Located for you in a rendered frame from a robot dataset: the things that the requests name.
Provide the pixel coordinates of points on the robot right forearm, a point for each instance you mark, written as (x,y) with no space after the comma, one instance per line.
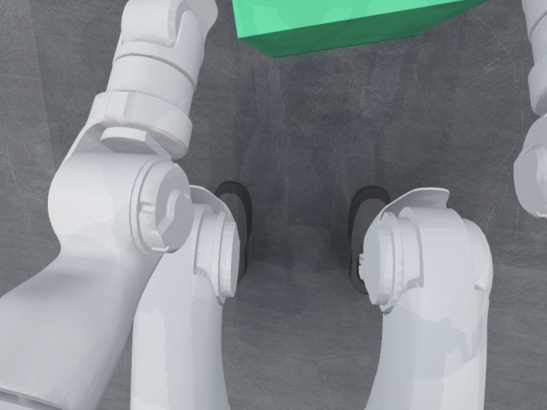
(536,24)

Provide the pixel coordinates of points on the carton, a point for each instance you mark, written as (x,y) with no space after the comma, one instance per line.
(291,27)

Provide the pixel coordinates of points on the robot right shin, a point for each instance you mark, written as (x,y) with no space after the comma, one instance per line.
(437,198)

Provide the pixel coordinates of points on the robot right upper arm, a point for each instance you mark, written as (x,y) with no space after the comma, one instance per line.
(530,170)

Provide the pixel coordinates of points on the left robot thigh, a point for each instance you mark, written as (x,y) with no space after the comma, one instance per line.
(176,338)

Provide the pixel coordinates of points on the robot left forearm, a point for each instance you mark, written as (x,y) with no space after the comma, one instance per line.
(145,109)

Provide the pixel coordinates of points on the robot left upper arm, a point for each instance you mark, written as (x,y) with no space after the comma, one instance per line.
(63,331)

